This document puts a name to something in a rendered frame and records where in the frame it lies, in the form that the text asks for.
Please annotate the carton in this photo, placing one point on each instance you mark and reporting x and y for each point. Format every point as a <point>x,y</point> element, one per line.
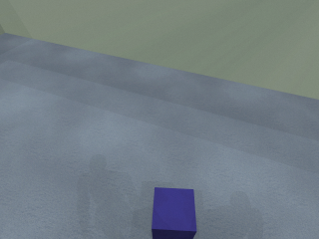
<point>173,213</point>

